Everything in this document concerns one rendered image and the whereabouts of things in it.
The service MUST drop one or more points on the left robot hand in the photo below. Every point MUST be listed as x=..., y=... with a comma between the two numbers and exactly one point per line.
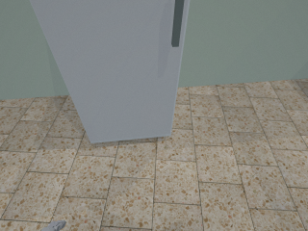
x=55, y=225

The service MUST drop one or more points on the fridge door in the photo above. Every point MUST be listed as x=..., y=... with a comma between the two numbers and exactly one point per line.
x=117, y=62

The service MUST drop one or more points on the handle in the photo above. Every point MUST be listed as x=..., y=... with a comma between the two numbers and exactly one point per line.
x=177, y=22

